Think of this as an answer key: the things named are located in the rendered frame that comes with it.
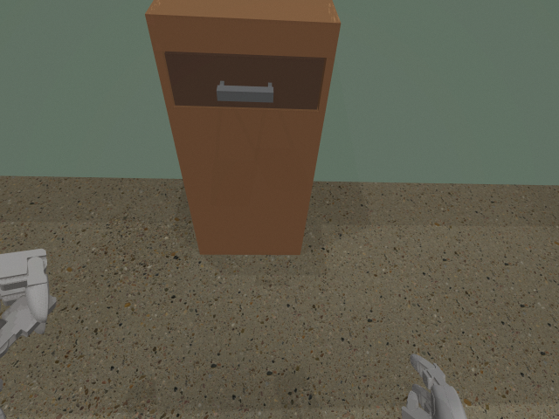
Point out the cabinet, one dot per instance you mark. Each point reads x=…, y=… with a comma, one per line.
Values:
x=248, y=172

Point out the robot left hand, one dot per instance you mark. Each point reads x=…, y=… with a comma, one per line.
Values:
x=24, y=286

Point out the robot right hand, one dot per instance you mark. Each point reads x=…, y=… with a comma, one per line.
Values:
x=441, y=403

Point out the drawer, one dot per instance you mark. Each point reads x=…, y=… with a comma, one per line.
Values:
x=194, y=77

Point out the handle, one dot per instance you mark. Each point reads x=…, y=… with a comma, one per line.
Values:
x=245, y=93

